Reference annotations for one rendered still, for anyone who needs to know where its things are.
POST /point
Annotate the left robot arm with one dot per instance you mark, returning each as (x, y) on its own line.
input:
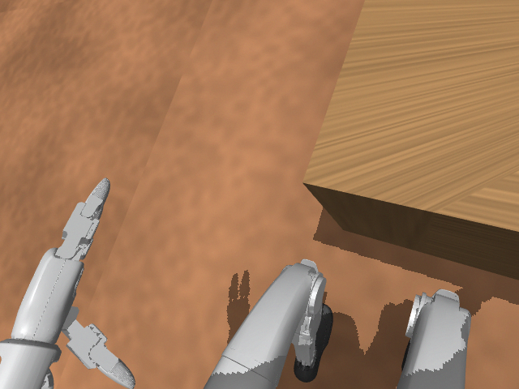
(25, 364)

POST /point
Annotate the left robot hand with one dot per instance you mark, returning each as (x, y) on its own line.
(46, 308)

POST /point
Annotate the left robot foot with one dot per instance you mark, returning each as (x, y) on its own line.
(308, 373)

